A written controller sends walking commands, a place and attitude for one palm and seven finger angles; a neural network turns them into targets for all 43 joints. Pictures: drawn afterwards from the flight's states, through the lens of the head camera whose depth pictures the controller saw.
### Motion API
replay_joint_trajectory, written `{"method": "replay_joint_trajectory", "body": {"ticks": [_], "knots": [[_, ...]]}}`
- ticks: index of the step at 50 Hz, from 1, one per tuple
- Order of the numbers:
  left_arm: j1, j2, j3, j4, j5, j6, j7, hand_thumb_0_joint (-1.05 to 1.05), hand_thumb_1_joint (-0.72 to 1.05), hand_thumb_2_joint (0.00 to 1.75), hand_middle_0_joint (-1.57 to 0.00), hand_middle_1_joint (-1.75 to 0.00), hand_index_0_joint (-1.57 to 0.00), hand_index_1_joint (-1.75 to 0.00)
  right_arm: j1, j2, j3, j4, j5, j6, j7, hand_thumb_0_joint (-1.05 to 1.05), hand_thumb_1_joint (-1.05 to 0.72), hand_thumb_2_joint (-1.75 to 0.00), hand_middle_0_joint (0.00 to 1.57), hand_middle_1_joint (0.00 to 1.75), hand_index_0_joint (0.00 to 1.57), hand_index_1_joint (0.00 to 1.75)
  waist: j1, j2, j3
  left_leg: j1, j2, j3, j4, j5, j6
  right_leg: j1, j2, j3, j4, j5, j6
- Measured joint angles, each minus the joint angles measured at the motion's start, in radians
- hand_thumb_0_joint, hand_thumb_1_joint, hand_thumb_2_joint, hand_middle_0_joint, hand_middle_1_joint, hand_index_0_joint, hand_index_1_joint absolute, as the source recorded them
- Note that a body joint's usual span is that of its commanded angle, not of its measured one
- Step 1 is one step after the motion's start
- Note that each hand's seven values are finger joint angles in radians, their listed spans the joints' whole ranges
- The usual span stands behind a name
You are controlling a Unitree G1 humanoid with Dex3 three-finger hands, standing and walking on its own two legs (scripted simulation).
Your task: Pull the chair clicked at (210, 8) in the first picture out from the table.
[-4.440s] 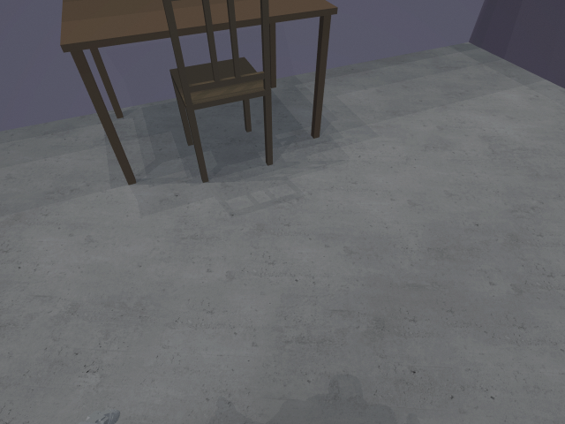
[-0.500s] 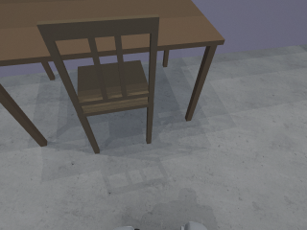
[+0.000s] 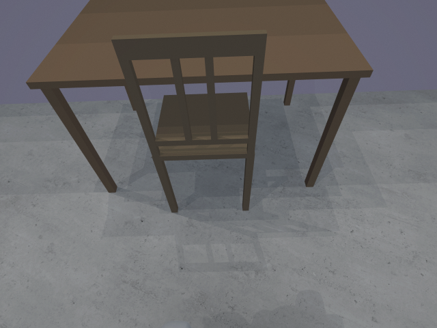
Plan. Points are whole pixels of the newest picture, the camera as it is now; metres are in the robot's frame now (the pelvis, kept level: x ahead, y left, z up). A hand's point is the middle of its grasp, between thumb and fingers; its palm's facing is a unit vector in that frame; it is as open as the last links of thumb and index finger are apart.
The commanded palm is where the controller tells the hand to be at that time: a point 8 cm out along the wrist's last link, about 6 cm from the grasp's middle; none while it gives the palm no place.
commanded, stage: take the last steps up to it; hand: left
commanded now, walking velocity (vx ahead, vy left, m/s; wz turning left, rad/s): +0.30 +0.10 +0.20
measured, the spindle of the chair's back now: (182, 103) +0.76 +0.16 -0.07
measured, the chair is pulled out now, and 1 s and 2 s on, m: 0.00 0.00 0.00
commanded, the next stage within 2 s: come to a stop and stand still in 0.98 s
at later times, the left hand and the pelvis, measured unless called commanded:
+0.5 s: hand out of the picture +0.10 +0.26 -0.18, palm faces +0.11 -0.98 -0.19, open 7.3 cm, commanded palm none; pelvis +0.07 +0.06 +0.00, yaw +4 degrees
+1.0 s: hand (129, 282) +0.24 +0.23 -0.17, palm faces +0.14 -0.97 -0.20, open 7.2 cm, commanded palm none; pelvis +0.24 +0.05 +0.00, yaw +4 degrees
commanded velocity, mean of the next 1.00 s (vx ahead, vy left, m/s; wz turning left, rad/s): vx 0.26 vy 0.03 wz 0.03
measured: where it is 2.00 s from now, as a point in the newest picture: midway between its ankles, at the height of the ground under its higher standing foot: (219, 316)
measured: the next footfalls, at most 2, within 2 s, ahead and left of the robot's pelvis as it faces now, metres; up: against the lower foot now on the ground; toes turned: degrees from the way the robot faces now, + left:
left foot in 0.16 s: -0.01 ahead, +0.14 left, +0.00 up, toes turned +6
right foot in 0.64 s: +0.28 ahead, -0.04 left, +0.00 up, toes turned -3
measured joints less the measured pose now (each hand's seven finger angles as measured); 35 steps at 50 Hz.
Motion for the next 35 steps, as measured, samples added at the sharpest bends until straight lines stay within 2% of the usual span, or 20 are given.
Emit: {"method": "replay_joint_trajectory", "body": {"ticks": [5,7,8,9,11,14,17,21,25,30,32,33,35], "knots": [[0.036,0.018,0.007,0.041,0.004,-0.01,-0.012,0.0,0.91,0.89,-0.21,-0.3,-0.21,-0.3,-0.023,0.013,0.018,0.011,0.0,-0.013,0.003,0.01,-0.91,-0.9,0.2,0.3,0.2,0.3,0.034,-0.02,-0.001,0.116,0.002,0.032,-0.207,-0.037,0.019,-0.014,-0.018,-0.026,0.007,0.0,0.021],[0.058,0.036,0.015,0.064,0.003,-0.007,-0.015,0.0,0.91,0.89,-0.21,-0.3,-0.21,-0.3,-0.024,0.023,0.028,0.009,-0.001,-0.031,0.006,0.01,-0.91,-0.9,0.2,0.3,0.2,0.3,0.043,-0.033,-0.011,0.179,-0.004,0.056,-0.332,0.001,0.032,-0.023,-0.028,-0.035,0.028,-0.011,0.035],[0.073,0.044,0.019,0.073,-0.001,-0.002,-0.017,0.0,0.91,0.89,-0.21,-0.3,-0.21,-0.3,-0.019,0.024,0.033,0.003,-0.002,-0.044,0.006,0.01,-0.91,-0.9,0.2,0.3,0.2,0.3,0.044,-0.032,-0.022,0.219,-0.002,0.059,-0.416,0.029,0.042,-0.034,-0.029,-0.041,0.055,-0.025,0.043],[0.083,0.055,0.025,0.086,-0.005,0.006,-0.018,0.0,0.91,0.89,-0.21,-0.3,-0.21,-0.3,-0.018,0.032,0.035,0.002,-0.004,-0.057,0.004,0.01,-0.91,-0.9,0.2,0.3,0.2,0.3,0.043,-0.04,-0.027,0.226,-0.008,0.058,-0.438,0.075,0.055,-0.054,-0.034,-0.034,0.107,-0.08,0.045],[0.097,0.075,0.033,0.114,-0.003,0.028,-0.019,0.0,0.91,0.89,-0.21,-0.3,-0.21,-0.3,-0.008,0.053,0.044,0.0,-0.009,-0.072,0.0,0.01,-0.91,-0.9,0.2,0.3,0.2,0.3,0.048,-0.063,-0.03,0.241,-0.021,0.07,-0.426,0.071,0.078,-0.109,-0.025,0.018,0.268,-0.195,0.036],[0.104,0.084,0.037,0.143,0.002,0.035,-0.026,0.01,0.91,0.89,-0.2,-0.3,-0.2,-0.3,0.033,0.076,0.059,0.008,-0.008,-0.093,-0.015,0.0,-0.91,-0.9,0.2,0.3,0.2,0.3,0.039,-0.062,-0.044,0.302,-0.028,0.07,-0.493,0.074,0.094,-0.194,-0.004,0.052,0.463,-0.171,0.026],[0.086,0.082,0.03,0.147,0.0,0.02,-0.034,0.01,0.91,0.89,-0.2,-0.3,-0.2,-0.3,0.079,0.096,0.069,0.034,-0.003,-0.11,-0.025,0.0,-0.91,-0.9,0.2,0.3,0.2,0.3,0.032,-0.054,-0.041,0.364,-0.043,0.059,-0.577,0.103,0.103,-0.261,-0.005,0.068,0.549,-0.092,0.033],[0.042,0.067,0.022,0.134,-0.004,0.008,-0.035,0.01,0.91,0.89,-0.2,-0.3,-0.2,-0.3,0.139,0.12,0.078,0.079,0.001,-0.124,-0.029,0.0,-0.91,-0.9,0.2,0.3,0.2,0.3,0.025,-0.051,-0.029,0.432,-0.064,0.048,-0.653,0.117,0.111,-0.315,-0.01,0.077,0.538,-0.037,0.042],[-0.008,0.043,0.015,0.12,-0.008,0.005,-0.036,0.01,0.91,0.89,-0.2,-0.3,-0.2,-0.3,0.193,0.134,0.079,0.119,0.0,-0.13,-0.034,0.0,-0.91,-0.89,0.21,0.3,0.21,0.3,0.007,-0.046,-0.016,0.485,-0.079,0.044,-0.686,0.097,0.109,-0.327,-0.005,0.068,0.434,-0.01,0.035],[-0.07,0.009,0.008,0.097,-0.012,-0.005,-0.038,0.01,0.91,0.89,-0.2,-0.3,-0.2,-0.3,0.245,0.125,0.073,0.16,-0.005,-0.131,-0.04,0.0,-0.91,-0.89,0.21,0.3,0.21,0.3,-0.03,-0.021,0.003,0.536,-0.078,0.047,-0.66,0.021,0.094,-0.276,0.025,0.04,0.247,-0.021,-0.01],[-0.085,0.0,0.007,0.08,-0.011,-0.027,-0.038,0.01,0.91,0.89,-0.2,-0.3,-0.2,-0.3,0.265,0.12,0.07,0.179,-0.002,-0.128,-0.04,0.0,-0.91,-0.89,0.21,0.3,0.21,0.3,-0.032,-0.007,0.008,0.528,-0.063,0.047,-0.575,-0.042,0.085,-0.217,0.051,0.027,0.159,0.018,-0.034],[-0.091,-0.006,0.008,0.075,-0.008,-0.044,-0.036,0.01,0.91,0.89,-0.2,-0.3,-0.2,-0.3,0.266,0.117,0.067,0.19,0.003,-0.124,-0.037,0.01,-0.91,-0.89,0.21,0.3,0.21,0.3,-0.027,0.005,0.016,0.494,-0.049,0.049,-0.466,-0.076,0.085,-0.203,0.062,0.019,0.157,0.07,-0.048],[-0.095,-0.014,0.01,0.066,-0.011,-0.068,-0.031,0.0,0.91,0.89,-0.2,-0.3,-0.2,-0.3,0.253,0.113,0.062,0.196,0.012,-0.112,-0.032,0.01,-0.91,-0.89,0.21,0.3,0.2,0.3,-0.027,0.015,0.025,0.348,-0.037,0.023,-0.104,-0.083,0.095,-0.186,0.07,-0.002,0.19,0.031,-0.066]]}}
